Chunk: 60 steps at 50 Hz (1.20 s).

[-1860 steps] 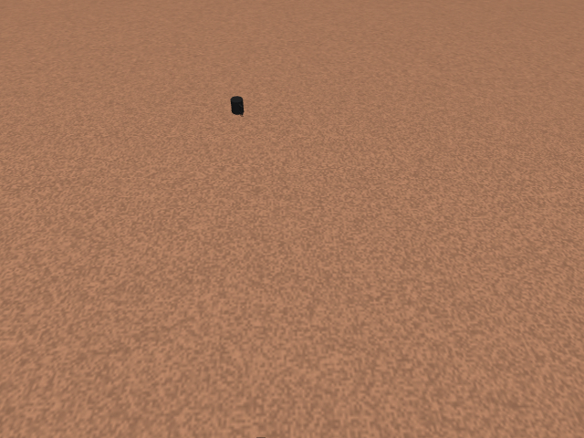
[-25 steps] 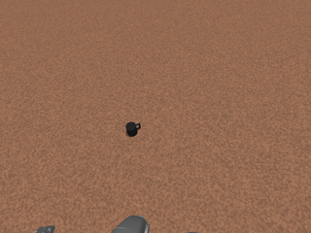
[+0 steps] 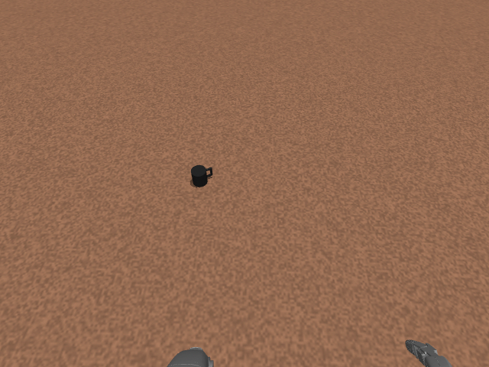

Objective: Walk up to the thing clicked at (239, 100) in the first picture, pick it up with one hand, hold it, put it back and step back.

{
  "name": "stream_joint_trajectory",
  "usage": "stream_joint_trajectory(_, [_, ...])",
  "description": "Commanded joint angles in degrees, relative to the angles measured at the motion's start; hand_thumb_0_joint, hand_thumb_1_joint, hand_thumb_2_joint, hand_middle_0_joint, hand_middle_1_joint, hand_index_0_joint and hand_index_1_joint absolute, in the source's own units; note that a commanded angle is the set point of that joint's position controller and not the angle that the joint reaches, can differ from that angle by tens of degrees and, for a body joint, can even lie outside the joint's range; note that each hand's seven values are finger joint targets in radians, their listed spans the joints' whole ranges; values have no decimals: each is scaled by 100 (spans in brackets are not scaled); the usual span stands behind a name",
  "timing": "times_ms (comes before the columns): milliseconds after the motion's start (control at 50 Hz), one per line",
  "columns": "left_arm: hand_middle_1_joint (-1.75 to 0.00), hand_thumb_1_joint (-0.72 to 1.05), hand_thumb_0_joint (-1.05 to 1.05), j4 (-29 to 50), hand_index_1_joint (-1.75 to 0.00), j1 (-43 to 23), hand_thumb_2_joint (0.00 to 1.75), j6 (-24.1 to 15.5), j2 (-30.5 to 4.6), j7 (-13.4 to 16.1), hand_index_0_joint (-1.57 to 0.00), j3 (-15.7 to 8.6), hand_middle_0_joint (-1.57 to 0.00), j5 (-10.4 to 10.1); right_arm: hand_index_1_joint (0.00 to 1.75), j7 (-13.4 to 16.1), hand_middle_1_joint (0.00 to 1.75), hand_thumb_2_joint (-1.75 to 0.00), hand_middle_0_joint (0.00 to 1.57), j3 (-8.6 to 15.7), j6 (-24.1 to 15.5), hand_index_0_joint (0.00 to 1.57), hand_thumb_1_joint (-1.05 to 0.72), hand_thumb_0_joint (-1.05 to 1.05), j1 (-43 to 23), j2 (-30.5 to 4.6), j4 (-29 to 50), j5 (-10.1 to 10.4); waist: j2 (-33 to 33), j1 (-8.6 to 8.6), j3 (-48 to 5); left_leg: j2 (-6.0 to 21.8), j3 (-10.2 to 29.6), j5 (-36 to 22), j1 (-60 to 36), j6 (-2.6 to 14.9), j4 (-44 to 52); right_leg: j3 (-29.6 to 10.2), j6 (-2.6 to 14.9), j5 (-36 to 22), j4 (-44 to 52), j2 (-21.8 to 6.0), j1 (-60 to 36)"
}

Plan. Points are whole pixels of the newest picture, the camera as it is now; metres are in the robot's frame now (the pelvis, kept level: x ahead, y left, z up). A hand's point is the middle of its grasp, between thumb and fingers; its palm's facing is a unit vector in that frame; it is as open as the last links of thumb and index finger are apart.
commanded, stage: step back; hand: left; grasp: from above
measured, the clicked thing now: (202, 174) +1.04 +0.27 -0.71
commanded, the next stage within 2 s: stand in 0.98 s
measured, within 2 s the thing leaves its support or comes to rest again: neither
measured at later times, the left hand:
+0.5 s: hand out of the picture +0.05 +0.29 -0.13, palm faces +0.02 -0.92 -0.40, open 7.4 cm
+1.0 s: hand out of the picture +0.09 +0.28 -0.14, palm faces +0.07 -0.93 -0.35, open 7.4 cm
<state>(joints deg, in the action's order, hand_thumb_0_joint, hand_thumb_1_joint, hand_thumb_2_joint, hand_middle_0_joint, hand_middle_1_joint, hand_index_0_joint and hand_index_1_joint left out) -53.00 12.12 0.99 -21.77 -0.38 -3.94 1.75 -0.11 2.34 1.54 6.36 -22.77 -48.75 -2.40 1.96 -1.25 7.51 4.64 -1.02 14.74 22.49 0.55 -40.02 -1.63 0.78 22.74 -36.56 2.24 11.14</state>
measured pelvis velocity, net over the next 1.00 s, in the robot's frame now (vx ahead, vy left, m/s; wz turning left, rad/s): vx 0.03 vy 0.01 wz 0.06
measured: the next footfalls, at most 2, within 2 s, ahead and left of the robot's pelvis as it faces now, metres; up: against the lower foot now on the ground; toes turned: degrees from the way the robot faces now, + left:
left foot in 0.24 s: +0.02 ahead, +0.14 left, +0.00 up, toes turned +0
right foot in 0.54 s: +0.07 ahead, -0.12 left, +0.00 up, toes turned +0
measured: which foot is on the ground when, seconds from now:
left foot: down 0.00-0.02, up 0.04-0.22, down 0.24-0.56, up 0.58-0.80, down 0.82-1.00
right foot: down 0.00-0.30, up 0.32-0.52, down 0.54-1.00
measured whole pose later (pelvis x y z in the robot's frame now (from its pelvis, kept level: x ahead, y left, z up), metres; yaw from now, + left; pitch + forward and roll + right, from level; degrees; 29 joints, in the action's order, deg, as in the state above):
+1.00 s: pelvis +0.03 +0.01 +0.01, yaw +3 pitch -3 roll -1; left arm -59.6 7.1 -1.1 -21.4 0.1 -1.5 0.3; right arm -0.4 0.9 -0.4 5.0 -19.0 -60.1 -0.7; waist -0.5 -1.3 5.3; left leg 2.1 -0.5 15.8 15.9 -0.7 -34.4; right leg 2.6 -0.8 18.8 -33.0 -1.6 11.4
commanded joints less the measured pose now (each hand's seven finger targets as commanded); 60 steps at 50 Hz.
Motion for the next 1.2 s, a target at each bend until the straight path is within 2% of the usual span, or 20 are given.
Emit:
stream_joint_trajectory(0, [-30,90,0,411,-30,-258,90,-262,-2220,118,-20,-559,-20,148,30,108,30,-90,20,397,5,20,-90,0,-310,-1120,322,31,-1283,-216,60,-342,1037,1632,387,-93,-1268,-3710,1398,3456,2746,-2503,1894])
stream_joint_trajectory(60, [-30,90,0,470,-30,-723,90,-381,-1500,144,-20,-391,-20,89,30,3,30,-90,20,346,-112,20,-90,0,127,-1042,-37,163,-524,149,-22,-543,895,821,201,-86,-1263,-1821,914,1537,2036,-1517,1172])
stream_joint_trajectory(160, [-30,90,0,245,-30,-188,90,-353,-1626,51,-20,-434,-20,104,30,-74,30,-90,20,307,-248,20,-90,0,82,-961,-107,60,-1250,-185,-113,-521,387,1308,65,-166,197,-1607,852,1591,1975,-1522,390])
stream_joint_trajectory(220, [-30,90,0,306,-30,-287,90,-241,-1423,11,-20,-281,-20,66,30,-46,30,-90,20,412,-364,20,-90,0,515,-978,-390,48,-881,114,-319,-654,199,688,-1382,42,1680,-981,670,740,1307,-1292,911])
stream_joint_trajectory(240, [-30,90,0,274,-30,-191,90,-230,-1203,3,-20,-190,-20,41,30,-29,30,-90,20,488,-407,20,-90,0,717,-1140,-444,25,-354,196,-539,-293,994,952,-1979,217,1902,-567,436,620,710,-953,1408])
stream_joint_trajectory(260, [-30,90,0,299,-30,-465,90,-229,-1008,-13,-20,-161,-20,-64,30,-30,30,-90,20,562,-411,20,-90,0,892,-1527,-489,1,552,313,-491,633,2792,2704,-1775,687,2503,5,126,939,-392,-294,2042])
stream_joint_trajectory(280, [-30,90,0,280,-30,-589,90,-222,-1334,25,-20,-292,-20,-35,30,-44,30,-90,20,626,-421,20,-90,0,982,-1840,-446,17,583,409,-227,1325,3610,3602,-1237,1220,2963,113,96,984,-1378,-286,2050])
stream_joint_trajectory(300, [-30,90,0,281,-30,-468,90,-245,-1345,23,-20,-281,-20,-39,30,-32,30,-90,20,589,-479,20,-90,0,838,-1700,-370,5,257,296,-101,1324,3531,2891,-1293,1350,2869,-263,93,710,-1617,-402,2117])
stream_joint_trajectory(360, [-30,90,0,175,-30,-167,90,-310,-1258,-9,-20,-269,-20,-62,30,1,30,-90,20,526,-527,20,-90,0,685,-1509,-331,32,628,133,-314,954,2494,1295,-1483,1130,2489,-106,90,547,-1289,-545,1953])
stream_joint_trajectory(440, [-30,90,0,79,-30,-134,90,-332,-1149,-60,-20,-320,-20,-39,30,-32,30,-90,20,525,-416,20,-90,0,579,-1486,-252,12,890,149,-399,722,1811,935,-629,1002,2171,313,52,188,-233,-289,678])
stream_joint_trajectory(500, [-30,90,0,-152,-30,299,90,-421,-1091,62,-20,-348,-20,1,30,-11,30,-90,20,276,-290,20,-90,0,384,-905,-188,134,242,-244,-699,130,1023,116,344,456,788,300,103,-803,1177,-134,-1122])
stream_joint_trajectory(540, [-30,90,0,-40,-30,291,90,-471,-1898,131,-20,-496,-20,63,30,79,30,-90,20,171,-260,20,-90,0,474,-578,-102,162,-1219,-307,-734,-850,703,1846,1172,50,-1063,-2767,974,676,2323,-2385,-827])
stream_joint_trajectory(560, [-30,90,0,121,-30,-125,90,-462,-2001,103,-20,-496,-20,56,30,138,30,-90,20,320,-253,20,-90,0,500,-1034,-218,117,-825,-193,-406,-459,915,1968,801,-9,-1600,-3153,1521,615,2244,-2869,3])
stream_joint_trajectory(640, [-30,90,0,121,-30,-477,90,-528,-1504,133,-20,-326,-20,-42,30,75,30,-90,20,275,-288,20,-90,0,851,-925,-556,131,-836,58,-378,-319,822,1066,331,-38,-1106,-1159,929,-1616,1600,-1781,60])
stream_joint_trajectory(740, [-30,90,0,130,-30,-578,90,-456,-1458,134,-20,-245,-20,-74,30,34,30,-90,20,232,-282,20,-90,0,594,-763,-615,122,-1194,59,-672,-359,-36,644,-641,-54,313,-482,798,-3580,996,-1637,205])
stream_joint_trajectory(800, [-30,90,0,166,-30,-704,90,-355,-1262,151,-20,-132,-20,-144,30,80,30,-90,20,293,-318,20,-90,0,650,-878,-773,89,-670,231,-930,-163,235,-1415,-1483,90,1312,-247,334,-3081,341,-1250,476])
stream_joint_trajectory(860, [-30,90,0,-48,-30,-606,90,-273,-1094,166,-20,-78,-20,-213,30,72,30,-90,20,307,-330,20,-90,0,-145,-1328,-643,154,349,5,-1122,1001,1517,-1405,-707,879,1518,140,52,-394,71,-428,-85])
stream_joint_trajectory(960, [-30,90,0,-498,-30,-568,90,-359,-1033,91,-20,82,-20,-131,30,40,30,-90,20,102,-326,20,-90,0,-252,-914,-864,219,73,134,-1004,244,707,-1152,-1080,158,1480,-361,193,-1779,1208,-1006,-197])
stream_joint_trajectory(1080, [-30,90,0,-696,-30,-809,90,-358,-1049,79,-20,169,-20,-176,30,22,30,-90,20,71,-411,20,-90,0,-441,-964,-1080,206,55,130,-1179,412,676,-2370,-1777,168,1795,-107,20,-2430,1516,-915,-522])
stream_joint_trajectory(1180, [-30,90,0,-850,-30,-890,90,-345,-1006,56,-20,204,-20,-147,30,24,30,-90,20,58,-386,20,-90,0,-677,-892,-1161,217,-71,102,-895,364,599,-1587,-1762,77,2189,-144,-21,-1853,1946,-948,-433])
